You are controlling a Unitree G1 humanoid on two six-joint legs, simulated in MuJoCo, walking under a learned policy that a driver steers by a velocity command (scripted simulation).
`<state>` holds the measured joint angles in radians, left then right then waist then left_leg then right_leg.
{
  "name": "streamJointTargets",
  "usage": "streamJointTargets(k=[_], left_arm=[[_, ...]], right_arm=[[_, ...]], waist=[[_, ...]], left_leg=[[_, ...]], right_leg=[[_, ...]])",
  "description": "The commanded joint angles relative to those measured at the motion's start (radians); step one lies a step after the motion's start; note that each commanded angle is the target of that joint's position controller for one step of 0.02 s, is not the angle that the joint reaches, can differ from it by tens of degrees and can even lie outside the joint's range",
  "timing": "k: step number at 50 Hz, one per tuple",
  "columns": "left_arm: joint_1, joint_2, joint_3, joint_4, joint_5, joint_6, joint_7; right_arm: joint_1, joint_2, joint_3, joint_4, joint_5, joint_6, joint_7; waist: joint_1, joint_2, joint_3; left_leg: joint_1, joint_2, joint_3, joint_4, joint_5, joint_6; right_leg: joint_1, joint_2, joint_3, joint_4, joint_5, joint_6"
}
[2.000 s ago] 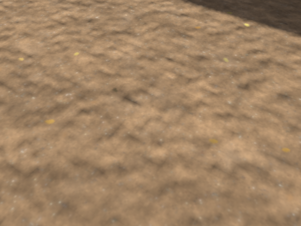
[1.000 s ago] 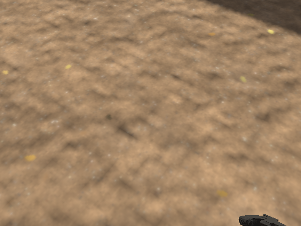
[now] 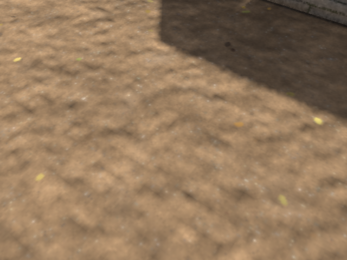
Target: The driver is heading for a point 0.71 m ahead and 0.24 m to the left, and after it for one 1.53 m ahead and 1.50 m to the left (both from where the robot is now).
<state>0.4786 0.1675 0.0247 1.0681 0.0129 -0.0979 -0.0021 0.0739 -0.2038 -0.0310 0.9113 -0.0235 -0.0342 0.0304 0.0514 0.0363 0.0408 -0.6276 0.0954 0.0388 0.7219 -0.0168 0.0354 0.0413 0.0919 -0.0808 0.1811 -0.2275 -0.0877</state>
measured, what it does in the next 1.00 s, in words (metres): walks ahead: left foot, then right foot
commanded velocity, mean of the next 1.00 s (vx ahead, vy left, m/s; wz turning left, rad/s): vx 0.20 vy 0.00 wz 0.13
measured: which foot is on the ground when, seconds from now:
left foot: up 0.00-0.14, down 0.16-1.00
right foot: down 0.00-0.18, up 0.20-0.60, down 0.62-0.86, up 0.88-1.00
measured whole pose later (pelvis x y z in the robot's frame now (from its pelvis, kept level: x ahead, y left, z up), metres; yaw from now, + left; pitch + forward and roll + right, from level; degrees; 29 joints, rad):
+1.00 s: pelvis +0.23 +0.04 -0.01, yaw +11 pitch +0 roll -1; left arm 0.14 0.23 0.07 0.94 0.01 0.04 0.06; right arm 0.31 -0.21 -0.06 0.95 -0.03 0.02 -0.04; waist -0.02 -0.01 0.05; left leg -0.26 -0.07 -0.03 0.53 -0.28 0.08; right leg -0.47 0.01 -0.02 0.99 -0.44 -0.01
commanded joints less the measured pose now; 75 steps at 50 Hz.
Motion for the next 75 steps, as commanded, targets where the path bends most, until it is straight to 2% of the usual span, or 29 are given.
streamJointTargets(k=[1,5,7,8,9,10,12,14,21,29,31,32,33,36,41,43,44,45,47,48,51,56,60,63,64,65,66,69,75], left_arm=[[0.074,0.134,0.021,-0.013,0.007,-0.007,0.011],[0.051,0.154,0.028,-0.001,0.017,0.0,0.024],[0.018,0.164,0.03,-0.001,0.012,0.005,0.022],[0.008,0.147,0.023,-0.021,0.003,0.003,0.019],[0.104,0.05,0.002,-0.047,-0.043,0.003,0.009],[0.09,0.124,0.028,-0.03,-0.019,0.006,0.014],[-0.027,0.099,0.028,-0.058,-0.001,0.009,0.016],[-0.026,0.072,0.03,-0.05,0.021,0.033,0.013],[-0.114,0.044,0.021,-0.06,0.013,0.082,0.013],[-0.195,0.045,-0.001,-0.041,0.004,0.08,0.04],[-0.145,0.113,0.009,-0.025,0.014,0.06,0.052],[-0.176,0.169,0.018,-0.036,0.007,0.058,0.056],[-0.193,0.143,0.019,-0.042,-0.007,0.063,0.053],[-0.223,0.155,0.034,-0.063,-0.001,0.077,0.066],[-0.271,0.176,0.063,-0.099,-0.002,0.101,0.083],[-0.299,0.174,0.07,-0.116,0.002,0.113,0.077],[-0.323,0.132,0.065,-0.154,-0.007,0.122,0.073],[-0.389,0.113,0.056,-0.189,-0.01,0.132,0.077],[-0.362,0.096,0.05,-0.185,-0.008,0.141,0.062],[-0.354,0.111,0.052,-0.186,-0.011,0.133,0.057],[-0.331,0.141,0.057,-0.188,0.003,0.12,0.049],[-0.38,0.134,0.043,-0.243,-0.012,0.123,0.052],[-0.396,0.147,0.037,-0.284,0.0,0.113,0.033],[-0.226,0.133,0.034,-0.254,-0.012,0.09,0.04],[-0.136,0.195,0.05,-0.231,-0.006,0.079,0.054],[-0.089,0.303,0.067,-0.244,0.01,0.072,0.063],[-0.176,0.342,0.08,-0.256,0.031,0.072,0.06],[-0.304,0.208,0.05,-0.291,0.006,0.05,0.045],[-0.122,0.192,0.054,-0.243,0.015,0.011,0.018]], right_arm=[[-0.123,-0.046,-0.002,-0.085,0.003,-0.015,-0.002],[-0.096,-0.065,-0.013,-0.092,0.003,-0.032,-0.008],[0.145,-0.092,-0.034,-0.011,-0.002,-0.047,-0.023],[0.327,-0.149,-0.055,0.039,-0.023,-0.056,-0.034],[0.441,-0.253,-0.082,0.049,-0.045,-0.057,-0.04],[0.381,-0.229,-0.078,0.046,-0.002,-0.043,-0.03],[0.199,-0.117,-0.045,0.023,0.017,-0.05,-0.024],[0.17,-0.042,-0.021,0.042,0.02,-0.061,-0.03],[0.232,-0.072,0.0,0.093,0.006,-0.066,-0.039],[0.281,-0.055,0.018,0.137,0.005,-0.028,-0.059],[0.32,-0.039,0.022,0.137,0.008,-0.023,-0.062],[0.413,0.001,0.023,0.141,0.02,-0.019,-0.06],[0.389,0.0,0.023,0.144,0.023,-0.004,-0.066],[0.287,-0.054,-0.003,0.089,0.014,0.021,-0.063],[0.321,-0.009,-0.014,0.066,-0.005,0.039,-0.057],[0.328,-0.038,-0.022,0.049,-0.013,0.036,-0.057],[0.333,-0.118,-0.044,0.038,-0.007,0.035,-0.062],[0.366,-0.177,-0.059,0.034,-0.012,0.036,-0.062],[0.314,-0.174,-0.065,0.014,-0.01,0.044,-0.073],[0.261,-0.172,-0.066,-0.007,-0.003,0.05,-0.077],[0.214,-0.139,-0.063,-0.042,0.008,0.051,-0.069],[0.279,-0.185,-0.082,-0.039,0.007,0.054,-0.066],[0.236,-0.206,-0.097,-0.063,-0.004,0.066,-0.044],[0.101,-0.208,-0.104,-0.108,0.006,0.071,-0.031],[0.081,-0.162,-0.095,-0.131,0.012,0.063,-0.035],[0.121,-0.058,-0.068,-0.158,0.027,0.049,-0.036],[0.069,-0.138,-0.078,-0.167,-0.006,0.041,-0.034],[0.15,-0.17,-0.089,-0.124,-0.017,0.035,0.008],[0.039,-0.131,-0.07,-0.166,-0.014,0.045,0.045]], waist=[[0.005,-0.102,0.078],[-0.035,-0.105,0.061],[-0.136,-0.085,-0.061],[-0.2,-0.044,-0.172],[-0.182,0.163,-0.319],[-0.156,0.094,-0.319],[-0.077,-0.008,-0.085],[-0.024,0.008,-0.03],[0.006,0.054,-0.055],[-0.029,0.039,-0.025],[-0.039,-0.059,-0.04],[-0.108,-0.157,-0.043],[-0.073,-0.192,-0.046],[-0.063,-0.194,-0.034],[-0.089,-0.132,-0.058],[-0.098,-0.022,-0.031],[-0.09,0.163,0.0],[-0.139,0.253,0.029],[-0.079,0.05,0.012],[-0.056,0.025,0.011],[-0.049,0.04,-0.062],[-0.093,0.076,-0.087],[-0.099,0.112,-0.066],[0.024,0.067,-0.031],[0.056,-0.046,-0.022],[0.042,-0.284,-0.093],[0.011,-0.198,0.032],[-0.086,-0.147,0.076],[-0.015,-0.13,0.065]], left_leg=[[-0.023,-0.031,0.032,-0.08,0.005,0.014],[0.085,-0.075,0.048,-0.169,-0.131,0.068],[0.392,-0.14,0.079,-0.259,-0.123,0.11],[0.664,-0.026,-0.045,-0.261,-0.15,0.156],[0.959,0.292,-0.506,-0.316,-0.144,0.289],[0.901,0.334,-0.671,-0.411,0.05,0.319],[0.623,0.255,-0.354,-0.424,0.327,0.267],[0.477,0.161,-0.178,-0.456,0.469,0.195],[0.423,0.081,-0.013,-0.448,0.648,0.16],[0.438,0.114,-0.089,-0.374,0.302,0.149],[0.357,0.048,-0.109,-0.31,0.043,0.082],[0.297,-0.038,-0.064,-0.283,-0.2,0.06],[0.335,-0.086,-0.026,-0.246,-0.327,0.047],[0.33,-0.111,-0.02,-0.133,-0.307,0.04],[0.351,-0.097,-0.015,-0.02,-0.383,0.065],[0.385,-0.036,-0.131,-0.2,-0.187,0.1],[0.376,0.116,-0.394,-0.329,0.007,0.166],[0.41,0.246,-0.572,-0.442,0.182,0.256],[0.41,0.185,-0.463,-0.417,0.195,0.273],[0.42,0.143,-0.417,-0.405,0.203,0.245],[0.515,0.082,-0.353,-0.367,0.324,0.22],[0.58,0.086,-0.41,-0.355,0.29,0.227],[0.439,0.038,-0.518,-0.46,-0.425,0.225],[0.182,-0.05,-0.504,-0.411,-0.585,0.144],[0.006,-0.132,-0.413,-0.266,-0.652,0.076],[-0.106,-0.267,-0.194,0.077,-0.648,0.026],[-0.185,-0.211,-0.179,0.189,-0.498,0.017],[-0.099,-0.133,-0.158,0.324,-0.288,-0.009],[-0.206,-0.078,-0.114,0.377,-0.161,-0.037]], right_leg=[[0.004,-0.295,0.138,-0.039,0.43,-0.113],[0.085,-0.325,0.118,0.083,0.676,-0.098],[0.035,-0.281,0.071,0.356,0.845,-0.065],[-0.147,-0.241,0.047,0.596,0.635,-0.046],[-0.494,-0.074,-0.033,1.011,0.07,0.014],[-0.591,-0.025,0.093,1.147,-0.287,0.01],[-0.595,-0.112,0.125,1.107,-0.168,0.017],[-0.507,-0.147,0.115,0.995,-0.138,0.034],[-0.431,-0.125,0.057,0.698,0.013,0.065],[-0.262,-0.116,0.045,0.324,0.042,0.04],[-0.085,-0.24,0.163,0.199,0.363,0.029],[-0.051,-0.333,0.233,0.239,0.565,-0.033],[-0.128,-0.365,0.25,0.222,0.516,-0.084],[-0.202,-0.358,0.24,0.171,0.325,-0.089],[-0.312,-0.41,0.188,0.222,0.265,-0.108],[-0.4,-0.326,0.087,0.351,0.105,-0.026],[-0.498,-0.151,-0.043,0.541,-0.046,0.052],[-0.626,-0.04,-0.033,0.734,-0.337,0.081],[-0.625,-0.083,0.094,0.9,-0.296,0.081],[-0.63,-0.093,0.108,0.896,-0.239,0.08],[-0.614,-0.085,0.104,0.862,-0.176,0.1],[-0.583,-0.076,0.117,0.697,-0.189,0.117],[-0.444,-0.048,0.109,0.541,-0.24,0.101],[-0.092,-0.02,0.084,0.209,-0.124,0.064],[0.076,-0.129,0.19,0.098,-0.19,0.039],[0.158,-0.451,0.571,-0.039,-0.503,-0.023],[-0.036,-0.509,0.7,-0.114,-0.585,-0.084],[-0.125,-0.358,0.417,-0.105,-0.357,-0.05],[-0.016,-0.331,0.175,-0.078,-0.026,-0.059]])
